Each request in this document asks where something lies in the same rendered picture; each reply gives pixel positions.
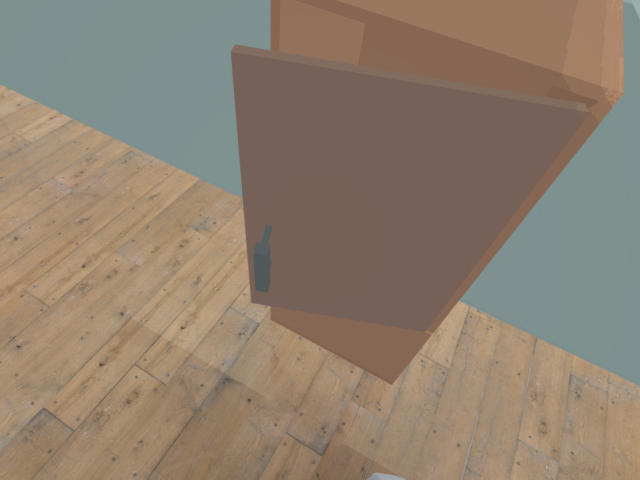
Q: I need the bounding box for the handle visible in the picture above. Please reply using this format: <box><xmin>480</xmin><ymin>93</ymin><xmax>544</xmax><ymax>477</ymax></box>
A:
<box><xmin>253</xmin><ymin>225</ymin><xmax>272</xmax><ymax>293</ymax></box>

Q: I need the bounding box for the cupboard door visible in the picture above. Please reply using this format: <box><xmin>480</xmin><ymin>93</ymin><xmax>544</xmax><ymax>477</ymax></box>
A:
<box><xmin>231</xmin><ymin>44</ymin><xmax>590</xmax><ymax>332</ymax></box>

